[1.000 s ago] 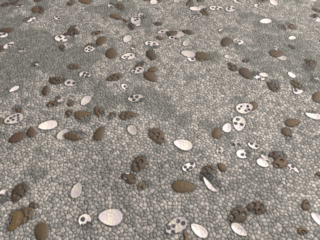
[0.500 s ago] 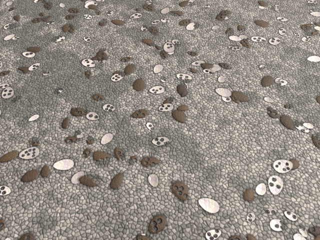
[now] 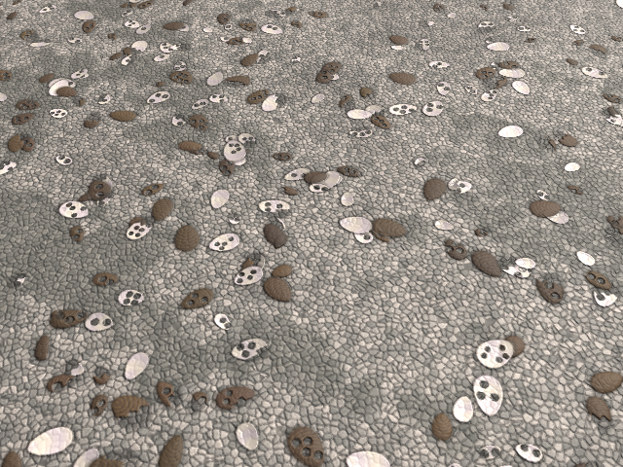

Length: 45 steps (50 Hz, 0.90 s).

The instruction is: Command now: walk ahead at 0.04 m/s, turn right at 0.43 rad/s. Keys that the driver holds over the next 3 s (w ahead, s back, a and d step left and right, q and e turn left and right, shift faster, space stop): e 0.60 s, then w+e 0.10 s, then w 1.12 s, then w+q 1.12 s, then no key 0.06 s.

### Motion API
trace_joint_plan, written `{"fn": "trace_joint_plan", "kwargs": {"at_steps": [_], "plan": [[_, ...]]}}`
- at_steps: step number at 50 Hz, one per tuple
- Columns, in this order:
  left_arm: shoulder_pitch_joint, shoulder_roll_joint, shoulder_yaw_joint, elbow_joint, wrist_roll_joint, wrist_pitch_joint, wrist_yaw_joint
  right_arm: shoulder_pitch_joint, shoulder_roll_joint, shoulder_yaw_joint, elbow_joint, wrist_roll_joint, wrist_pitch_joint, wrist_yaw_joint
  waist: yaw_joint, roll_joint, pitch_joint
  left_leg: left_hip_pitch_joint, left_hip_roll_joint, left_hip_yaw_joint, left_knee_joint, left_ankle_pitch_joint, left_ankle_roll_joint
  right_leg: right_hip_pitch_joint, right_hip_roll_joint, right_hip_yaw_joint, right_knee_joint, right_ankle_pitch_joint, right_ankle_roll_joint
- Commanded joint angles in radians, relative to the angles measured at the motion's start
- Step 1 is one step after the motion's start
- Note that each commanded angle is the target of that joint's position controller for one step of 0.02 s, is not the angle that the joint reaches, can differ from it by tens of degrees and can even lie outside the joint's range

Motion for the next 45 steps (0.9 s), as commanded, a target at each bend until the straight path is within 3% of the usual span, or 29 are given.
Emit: {"fn": "trace_joint_plan", "kwargs": {"at_steps": [1, 2, 3, 4, 5, 6, 7, 8, 9, 10, 12, 16, 22, 27, 29, 30, 31, 32, 33, 34, 35, 37, 40, 45], "plan": [[0.069, 0.048, 0.013, -0.048, -0.005, -0.015, 0.002, 0.031, -0.159, -0.04, -0.036, 0.005, 0.011, -0.013, 0.016, 0.073, -0.063, 0.06, 0.311, -0.22, -0.088, 0.16, 0.132, 0.065, 0.021, -0.036, -0.141, 0.032, -0.02], [0.093, 0.057, 0.015, -0.047, -0.004, -0.023, 0.003, 0.037, -0.161, -0.044, -0.034, 0.004, 0.016, -0.012, 0.028, 0.05, -0.062, 0.029, 0.295, -0.19, -0.029, 0.135, 0.086, 0.126, 0.024, -0.015, -0.258, 0.118, -0.034], [0.106, 0.107, 0.027, -0.051, 0.003, -0.033, 0.008, 0.064, -0.136, -0.043, -0.034, 0.001, 0.024, -0.007, 0.02, -0.064, -0.048, -0.028, 0.235, -0.12, 0.11, 0.014, 0.013, 0.167, -0.048, 0.124, -0.421, 0.17, -0.059], [0.097, 0.242, 0.058, -0.083, 0.005, -0.035, 0.014, 0.063, -0.053, -0.025, -0.089, 0.013, 0.029, -0.003, -0.006, -0.304, -0.03, -0.266, 0.051, -0.023, 0.327, -0.324, -0.078, 0.248, -0.319, 0.503, -0.482, 0.474, -0.166], [0.166, 0.252, 0.068, -0.063, 0.005, -0.028, 0.013, -0.055, -0.079, -0.026, -0.117, 0.007, 0.044, -0.013, 0.07, -0.22, 0.013, -0.323, -0.008, -0.134, 0.503, -0.433, -0.089, 0.186, -0.363, 0.528, -0.493, 0.627, -0.28], [0.154, 0.223, 0.063, -0.062, 0.0, -0.024, 0.016, -0.051, -0.083, -0.027, -0.119, 0.011, 0.051, -0.007, 0.033, -0.12, 0.015, -0.317, 0.014, -0.195, 0.583, -0.365, -0.094, 0.171, -0.298, 0.442, -0.47, 0.621, -0.282], [0.087, 0.202, 0.059, -0.081, -0.007, -0.018, 0.016, -0.043, -0.083, -0.029, -0.114, 0.017, 0.048, 0.001, 0.003, -0.081, 0.018, -0.318, 0.02, -0.217, 0.589, -0.282, -0.092, 0.163, -0.229, 0.37, -0.46, 0.578, -0.242], [0.033, 0.194, 0.057, -0.104, -0.009, -0.014, 0.014, -0.038, -0.098, -0.034, -0.113, 0.012, 0.042, 0.005, -0.016, -0.085, 0.006, -0.33, 0.02, -0.226, 0.587, -0.23, -0.089, 0.186, -0.182, 0.334, -0.451, 0.571, -0.208], [0.012, 0.18, 0.055, -0.12, -0.014, -0.014, 0.013, -0.026, -0.113, -0.038, -0.109, -0.002, 0.041, 0.01, -0.017, -0.097, -0.022, -0.325, 0.015, -0.222, 0.61, -0.199, -0.093, 0.213, -0.159, 0.311, -0.438, 0.63, -0.204], [0.021, 0.174, 0.053, -0.127, -0.015, -0.016, 0.008, -0.019, -0.115, -0.04, -0.11, -0.005, 0.041, 0.014, -0.014, -0.085, -0.059, -0.315, 0.007, -0.221, 0.634, -0.188, -0.097, 0.236, -0.152, 0.308, -0.427, 0.68, -0.208], [0.062, 0.188, 0.059, -0.125, -0.018, -0.024, 0.004, -0.033, -0.105, -0.038, -0.127, 0.002, 0.045, 0.015, -0.002, -0.067, -0.083, -0.329, 0.01, -0.231, 0.632, -0.178, -0.108, 0.282, -0.155, 0.325, -0.415, 0.717, -0.214], [0.112, 0.214, 0.068, -0.127, -0.013, -0.024, 0.007, -0.083, -0.103, -0.033, -0.166, 0.009, 0.053, 0.009, 0.029, -0.103, -0.076, -0.35, 0.011, -0.247, 0.528, -0.193, -0.121, 0.328, -0.152, 0.389, -0.412, 0.653, -0.219], [0.103, 0.252, 0.081, -0.158, -0.005, -0.013, 0.0, -0.117, -0.11, -0.025, -0.215, 0.017, 0.049, 0.009, 0.043, -0.113, -0.083, -0.254, -0.016, -0.264, 0.398, -0.227, -0.108, 0.268, -0.139, 0.481, -0.408, 0.551, -0.22], [0.046, 0.266, 0.087, -0.183, -0.004, -0.002, -0.013, -0.08, -0.12, -0.018, -0.242, 0.028, 0.035, 0.004, 0.024, -0.133, -0.094, -0.096, -0.055, -0.271, 0.232, -0.238, -0.082, 0.204, -0.11, 0.56, -0.389, 0.556, -0.182], [-0.004, 0.265, 0.087, -0.194, -0.011, 0.005, -0.018, -0.011, -0.116, -0.015, -0.234, 0.032, 0.026, -0.001, -0.021, -0.127, -0.091, 0.046, -0.069, -0.262, 0.037, -0.155, -0.07, 0.142, -0.068, 0.566, -0.366, 0.494, -0.13], [-0.027, 0.252, 0.083, -0.204, -0.02, 0.007, -0.017, 0.033, -0.126, -0.018, -0.226, 0.027, 0.02, -0.008, -0.047, -0.104, -0.084, 0.156, -0.044, -0.269, -0.119, -0.065, -0.063, 0.069, -0.023, 0.544, -0.335, 0.38, -0.08], [0.01, 0.189, 0.069, -0.215, -0.025, 0.005, -0.016, 0.049, -0.206, -0.033, -0.228, 0.01, 0.015, -0.016, -0.025, 0.073, -0.101, 0.27, 0.15, -0.462, -0.251, -0.19, -0.017, -0.07, 0.079, 0.43, -0.19, 0.025, -0.019], [0.06, 0.159, 0.064, -0.221, -0.021, 0.001, -0.01, -0.011, -0.291, -0.044, -0.269, 0.004, 0.019, -0.013, -0.001, 0.242, -0.098, 0.297, 0.379, -0.746, -0.315, -0.358, 0.076, -0.249, 0.242, 0.21, 0.047, -0.18, 0.008], [0.015, 0.242, 0.075, -0.226, 0.017, -0.002, -0.011, -0.028, -0.277, -0.047, -0.267, -0.018, 0.022, -0.003, -0.003, 0.186, -0.038, 0.14, 0.41, -0.753, -0.327, -0.452, 0.135, -0.258, 0.133, 0.2, 0.178, -0.116, 0.007], [0.008, 0.26, 0.084, -0.218, 0.019, -0.003, -0.023, -0.073, -0.208, -0.03, -0.277, -0.012, 0.019, 0.003, 0.022, 0.134, 0.01, 0.089, 0.343, -0.685, -0.337, -0.486, 0.119, -0.242, 0.111, 0.207, 0.243, -0.043, 0.003], [0.033, 0.25, 0.084, -0.2, 0.02, -0.001, -0.038, -0.105, -0.177, -0.021, -0.282, -0.003, 0.015, 0.007, 0.043, 0.126, 0.045, 0.078, 0.276, -0.586, -0.342, -0.441, 0.086, -0.252, 0.108, 0.189, 0.295, 0.019, 0.012], [0.067, 0.226, 0.076, -0.179, 0.022, 0.001, -0.064, -0.075, -0.162, -0.016, -0.278, 0.0, -0.001, 0.011, 0.036, 0.147, 0.03, 0.132, 0.214, -0.483, -0.341, -0.355, 0.07, -0.272, 0.101, 0.166, 0.362, 0.086, 0.027], [0.015, 0.195, 0.06, -0.189, 0.019, -0.011, -0.077, 0.039, -0.168, -0.023, -0.233, 0.0, -0.03, 0.03, -0.007, 0.108, 0.043, 0.222, 0.216, -0.449, -0.342, -0.287, 0.088, -0.341, 0.097, 0.183, 0.333, 0.141, 0.038], [-0.075, 0.183, 0.047, -0.201, 0.018, -0.028, -0.075, 0.135, -0.18, -0.033, -0.177, 0.005, -0.06, 0.042, -0.045, 0.112, 0.056, 0.307, 0.241, -0.403, -0.353, -0.186, 0.112, -0.364, 0.065, 0.159, 0.142, 0.18, 0.059]]}}
Next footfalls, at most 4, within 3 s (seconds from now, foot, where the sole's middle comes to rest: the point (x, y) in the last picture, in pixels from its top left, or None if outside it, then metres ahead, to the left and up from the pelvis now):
0.06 right None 0.03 -0.10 -0.77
0.62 left None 0.07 0.09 -0.77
1.10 right None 0.11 -0.20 -0.77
1.62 left None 0.49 -0.22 -0.77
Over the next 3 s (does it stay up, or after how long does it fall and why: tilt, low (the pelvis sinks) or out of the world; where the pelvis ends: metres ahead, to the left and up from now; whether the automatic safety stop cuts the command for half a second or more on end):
stays up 0.97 -0.39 0.01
